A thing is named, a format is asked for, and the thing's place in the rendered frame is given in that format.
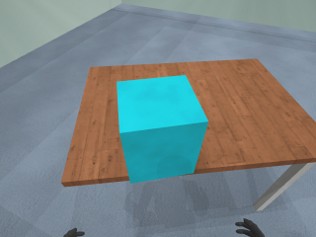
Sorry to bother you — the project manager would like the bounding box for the right robot hand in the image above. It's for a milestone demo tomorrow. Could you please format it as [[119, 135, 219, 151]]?
[[235, 218, 265, 237]]

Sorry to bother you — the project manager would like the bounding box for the carton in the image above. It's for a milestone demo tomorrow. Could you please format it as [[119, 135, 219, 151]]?
[[117, 75, 208, 184]]

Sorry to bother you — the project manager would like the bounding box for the table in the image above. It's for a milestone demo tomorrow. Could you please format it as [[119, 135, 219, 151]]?
[[61, 58, 316, 211]]

